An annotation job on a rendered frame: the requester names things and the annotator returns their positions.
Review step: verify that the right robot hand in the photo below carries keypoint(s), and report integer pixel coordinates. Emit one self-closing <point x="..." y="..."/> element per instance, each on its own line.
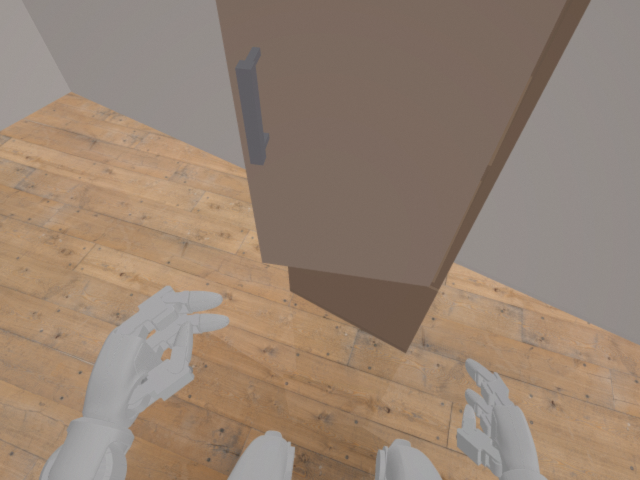
<point x="504" y="426"/>

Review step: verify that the left robot hand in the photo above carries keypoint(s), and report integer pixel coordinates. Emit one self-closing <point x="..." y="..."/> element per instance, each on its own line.
<point x="114" y="392"/>

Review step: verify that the cupboard door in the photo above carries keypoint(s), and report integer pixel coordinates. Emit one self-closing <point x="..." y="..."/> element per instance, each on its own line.
<point x="382" y="118"/>

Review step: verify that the left robot forearm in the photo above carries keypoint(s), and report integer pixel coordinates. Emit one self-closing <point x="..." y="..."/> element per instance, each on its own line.
<point x="93" y="450"/>

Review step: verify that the right robot thigh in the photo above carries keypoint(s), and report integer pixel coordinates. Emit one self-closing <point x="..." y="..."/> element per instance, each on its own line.
<point x="399" y="462"/>

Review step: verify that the robot right shin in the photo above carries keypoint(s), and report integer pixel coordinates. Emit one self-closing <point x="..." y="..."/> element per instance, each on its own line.
<point x="401" y="442"/>

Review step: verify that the handle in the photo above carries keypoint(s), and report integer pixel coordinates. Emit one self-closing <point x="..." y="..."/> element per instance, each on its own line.
<point x="246" y="75"/>

